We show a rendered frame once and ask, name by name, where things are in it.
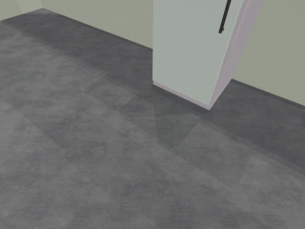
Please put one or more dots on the fridge door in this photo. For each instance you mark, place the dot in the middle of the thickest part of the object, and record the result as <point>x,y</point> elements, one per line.
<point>187,49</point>

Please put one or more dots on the handle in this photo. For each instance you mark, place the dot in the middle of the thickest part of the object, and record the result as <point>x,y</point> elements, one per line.
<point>221,29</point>

